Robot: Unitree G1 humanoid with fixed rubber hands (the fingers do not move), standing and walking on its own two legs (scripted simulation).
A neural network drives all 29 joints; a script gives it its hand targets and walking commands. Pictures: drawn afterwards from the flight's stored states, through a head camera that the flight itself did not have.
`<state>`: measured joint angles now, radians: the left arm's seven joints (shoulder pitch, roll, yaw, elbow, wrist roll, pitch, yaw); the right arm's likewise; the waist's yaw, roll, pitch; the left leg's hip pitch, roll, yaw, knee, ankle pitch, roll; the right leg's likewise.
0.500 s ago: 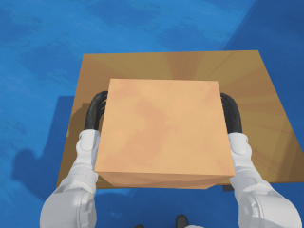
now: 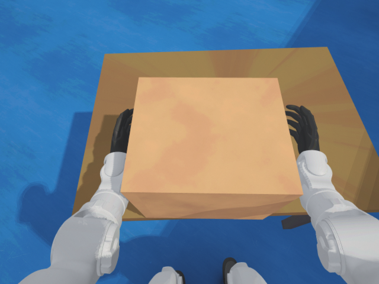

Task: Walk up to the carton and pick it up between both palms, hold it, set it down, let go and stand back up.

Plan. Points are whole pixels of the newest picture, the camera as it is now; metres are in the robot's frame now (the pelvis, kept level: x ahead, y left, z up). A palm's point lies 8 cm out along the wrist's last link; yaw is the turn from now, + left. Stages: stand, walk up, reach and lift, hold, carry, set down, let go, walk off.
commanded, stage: set down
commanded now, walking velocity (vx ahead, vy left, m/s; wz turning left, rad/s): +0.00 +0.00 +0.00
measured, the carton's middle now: (205, 154) +0.38 -0.01 -0.02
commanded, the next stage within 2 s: none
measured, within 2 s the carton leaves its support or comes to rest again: neither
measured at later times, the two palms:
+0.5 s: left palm (116, 158) +0.36 +0.18 +0.00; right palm (324, 170) +0.33 -0.26 -0.01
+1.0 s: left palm (95, 201) +0.27 +0.21 +0.00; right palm (331, 209) +0.25 -0.25 -0.01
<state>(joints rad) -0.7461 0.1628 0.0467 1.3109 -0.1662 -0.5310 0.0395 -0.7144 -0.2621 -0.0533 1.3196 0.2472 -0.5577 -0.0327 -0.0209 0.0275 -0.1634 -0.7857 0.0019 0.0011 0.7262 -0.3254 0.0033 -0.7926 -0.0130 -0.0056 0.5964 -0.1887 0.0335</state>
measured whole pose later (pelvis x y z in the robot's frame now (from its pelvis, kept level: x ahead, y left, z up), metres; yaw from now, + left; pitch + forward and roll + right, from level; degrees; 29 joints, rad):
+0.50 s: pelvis -0.03 -0.01 -0.01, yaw +0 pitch +19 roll -1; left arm -0.71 0.21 0.01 1.32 -0.23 -0.50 -0.04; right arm -0.60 -0.30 0.08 1.29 0.36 -0.54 -0.03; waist -0.02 0.03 -0.19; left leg -0.80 0.00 0.00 0.78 -0.31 0.00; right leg -0.83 -0.01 -0.01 0.68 -0.20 0.03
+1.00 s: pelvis -0.02 -0.02 +0.01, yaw +1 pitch +6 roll -1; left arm -0.32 0.23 0.01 1.08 -0.24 -0.47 -0.06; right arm -0.23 -0.23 0.08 1.04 0.36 -0.53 -0.03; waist -0.02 0.02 -0.12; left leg -0.49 0.00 0.00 0.70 -0.32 0.00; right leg -0.53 -0.01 -0.01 0.63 -0.21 0.03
